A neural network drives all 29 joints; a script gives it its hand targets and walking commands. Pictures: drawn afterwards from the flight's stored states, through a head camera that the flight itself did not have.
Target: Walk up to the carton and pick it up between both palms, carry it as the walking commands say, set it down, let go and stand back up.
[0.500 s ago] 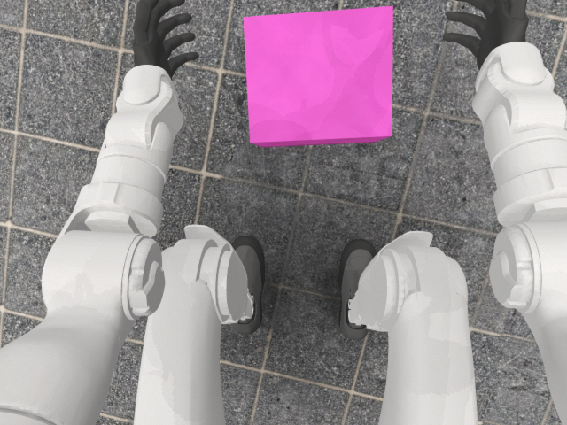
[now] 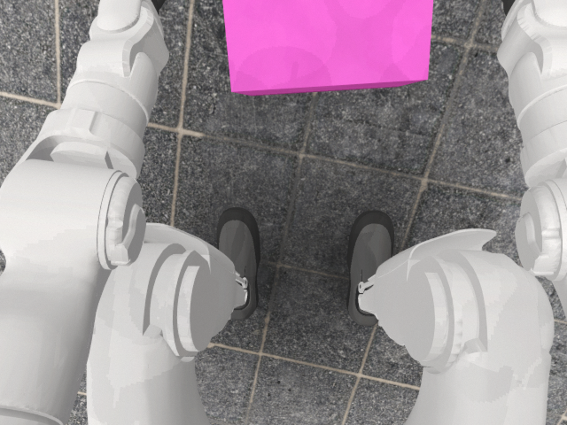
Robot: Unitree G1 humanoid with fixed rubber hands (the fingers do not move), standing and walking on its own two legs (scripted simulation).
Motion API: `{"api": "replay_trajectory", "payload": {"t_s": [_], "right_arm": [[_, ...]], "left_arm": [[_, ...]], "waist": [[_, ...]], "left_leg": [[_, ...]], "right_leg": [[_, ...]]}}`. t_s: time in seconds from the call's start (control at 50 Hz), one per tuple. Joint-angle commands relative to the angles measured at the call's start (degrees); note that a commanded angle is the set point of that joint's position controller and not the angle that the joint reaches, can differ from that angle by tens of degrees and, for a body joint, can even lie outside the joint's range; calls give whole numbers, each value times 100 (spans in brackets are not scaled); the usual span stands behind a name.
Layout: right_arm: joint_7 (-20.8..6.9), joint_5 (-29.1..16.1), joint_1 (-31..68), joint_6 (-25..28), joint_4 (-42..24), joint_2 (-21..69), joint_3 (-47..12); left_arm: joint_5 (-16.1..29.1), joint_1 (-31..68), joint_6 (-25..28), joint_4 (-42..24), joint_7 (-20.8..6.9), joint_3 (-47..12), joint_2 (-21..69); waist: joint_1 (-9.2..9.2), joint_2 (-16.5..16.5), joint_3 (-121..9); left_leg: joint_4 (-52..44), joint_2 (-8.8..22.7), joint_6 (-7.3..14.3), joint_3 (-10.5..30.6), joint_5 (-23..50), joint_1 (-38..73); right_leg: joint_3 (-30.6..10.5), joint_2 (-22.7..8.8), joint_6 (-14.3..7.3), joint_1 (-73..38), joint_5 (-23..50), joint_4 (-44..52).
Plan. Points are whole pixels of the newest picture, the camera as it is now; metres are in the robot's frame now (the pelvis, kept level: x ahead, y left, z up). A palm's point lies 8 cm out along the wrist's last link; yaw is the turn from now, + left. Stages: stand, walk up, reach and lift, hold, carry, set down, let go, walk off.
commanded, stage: reach and lift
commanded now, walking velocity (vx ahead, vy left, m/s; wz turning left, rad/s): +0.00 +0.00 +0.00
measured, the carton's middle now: (323, 10) +0.54 -0.03 -0.28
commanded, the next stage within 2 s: none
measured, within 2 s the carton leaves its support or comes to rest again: leaves its support in 1.52 s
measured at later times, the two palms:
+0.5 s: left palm out of the picture +0.54 +0.15 -0.19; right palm out of the picture +0.54 -0.21 -0.20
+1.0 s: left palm out of the picture +0.54 +0.13 -0.19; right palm out of the picture +0.54 -0.19 -0.19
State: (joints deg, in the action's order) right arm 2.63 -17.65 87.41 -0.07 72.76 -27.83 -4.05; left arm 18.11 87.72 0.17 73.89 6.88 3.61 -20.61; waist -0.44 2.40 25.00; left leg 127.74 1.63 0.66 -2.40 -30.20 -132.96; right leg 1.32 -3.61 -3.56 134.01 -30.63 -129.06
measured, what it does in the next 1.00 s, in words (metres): stands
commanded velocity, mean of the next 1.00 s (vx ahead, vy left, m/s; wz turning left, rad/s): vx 0.00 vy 0.00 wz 0.00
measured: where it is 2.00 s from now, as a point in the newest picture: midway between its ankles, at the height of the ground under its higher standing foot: (300, 283)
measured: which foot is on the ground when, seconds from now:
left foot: down 0.00-1.00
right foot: down 0.00-1.00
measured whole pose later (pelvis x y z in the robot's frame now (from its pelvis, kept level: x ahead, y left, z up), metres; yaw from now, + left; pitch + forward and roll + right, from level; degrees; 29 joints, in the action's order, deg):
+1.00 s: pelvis +0.00 +0.00 +0.00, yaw +0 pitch +36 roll +1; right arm 5.3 -18.3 91.7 2.5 76.3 -22.7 -6.4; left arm 16.6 90.7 3.5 76.6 10.1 2.5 -15.7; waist -0.4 2.4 25.6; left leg 127.0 0.7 0.4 -1.7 -30.1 -132.8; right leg 1.5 -3.3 -3.0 133.3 -30.6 -127.9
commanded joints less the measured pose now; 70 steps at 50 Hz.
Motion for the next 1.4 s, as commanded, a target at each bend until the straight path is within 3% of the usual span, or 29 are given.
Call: {"api": "replay_trajectory", "payload": {"t_s": [0.0,0.06,0.16,0.24,0.46,0.7,0.84,0.94,1.08,1.22,1.38], "right_arm": [[-46,-194,1125,135,-456,-117,-48],[-82,-254,1085,162,-443,-107,-62],[-47,-49,940,172,-322,-186,85],[-33,40,921,182,-271,-157,132],[-13,-47,1166,246,-292,71,-48],[109,115,1316,295,-151,393,-28],[15,14,1632,331,-266,1107,-310],[-194,-30,2063,286,-382,2038,-571],[-913,208,2869,12,-772,4217,-769],[-1313,328,2734,-227,-986,5203,-593],[-1502,278,2577,-297,-1330,5758,-589]], "left_arm": [[6,420,158,-366,12,22,-185],[-19,404,176,-383,17,-2,-131],[32,368,146,-382,-4,1,-30],[45,360,157,-398,18,-19,21],[-67,468,225,-329,101,-40,191],[-252,699,300,-249,173,-23,451],[-218,951,381,-293,93,-226,1069],[-197,1341,369,-341,-99,-451,1966],[-557,2117,88,-571,-803,-452,4142],[-677,2188,-180,-871,-1235,-331,5073],[-603,2012,-287,-1257,-1437,-348,5686]], "waist": [[156,-474,-6521],[165,-370,-6534],[-74,-384,-6295],[-134,-385,-6215],[-12,-388,-6206],[-42,-337,-6185],[38,-340,-6176],[85,-334,-6130],[130,-346,-5704],[65,-387,-5472],[55,-408,-5582]], "left_leg": [[-610,-253,-270,179,1670,3066],[-555,-251,-274,173,1775,3096],[-518,-295,-273,211,1726,2915],[-549,-329,-269,240,1727,2924],[-673,-380,-253,249,1657,2980],[-727,-452,-279,231,1617,2976],[-770,-507,-250,207,1687,2992],[-783,-571,-230,193,1634,2957],[-706,-763,-121,100,1436,2805],[-503,-849,-27,-5,1466,2755],[-409,-906,21,-12,1784,2701]], "right_leg": [[-534,247,400,-3573,1763,905],[-554,251,381,-3547,1870,868],[-537,252,365,-3424,1862,846],[-514,257,357,-3293,1799,849],[-505,303,362,-3241,1664,921],[-502,400,371,-3317,1662,1026],[-476,460,366,-3297,1730,1075],[-447,494,357,-3249,1707,1080],[-380,610,307,-2984,1506,989],[-290,737,273,-3024,1582,906],[-259,821,243,-3138,2006,765]]}}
